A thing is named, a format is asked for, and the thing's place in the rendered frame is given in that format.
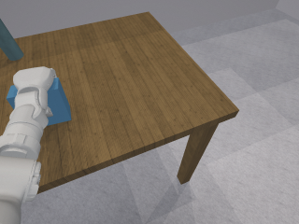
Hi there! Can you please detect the table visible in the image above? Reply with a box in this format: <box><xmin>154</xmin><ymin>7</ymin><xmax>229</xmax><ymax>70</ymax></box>
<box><xmin>0</xmin><ymin>12</ymin><xmax>239</xmax><ymax>194</ymax></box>

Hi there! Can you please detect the robot left forearm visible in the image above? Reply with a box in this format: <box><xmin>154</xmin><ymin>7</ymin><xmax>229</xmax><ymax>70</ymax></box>
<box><xmin>0</xmin><ymin>84</ymin><xmax>49</xmax><ymax>160</ymax></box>

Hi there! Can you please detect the left robot hand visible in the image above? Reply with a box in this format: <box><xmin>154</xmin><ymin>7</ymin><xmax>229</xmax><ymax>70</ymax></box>
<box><xmin>13</xmin><ymin>66</ymin><xmax>57</xmax><ymax>118</ymax></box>

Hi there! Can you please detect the sponge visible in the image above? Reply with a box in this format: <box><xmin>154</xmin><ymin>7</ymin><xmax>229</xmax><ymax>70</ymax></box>
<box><xmin>6</xmin><ymin>77</ymin><xmax>72</xmax><ymax>126</ymax></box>

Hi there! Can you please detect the robot left upper arm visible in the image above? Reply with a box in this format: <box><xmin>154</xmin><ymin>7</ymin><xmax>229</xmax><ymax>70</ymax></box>
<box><xmin>0</xmin><ymin>155</ymin><xmax>42</xmax><ymax>224</ymax></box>

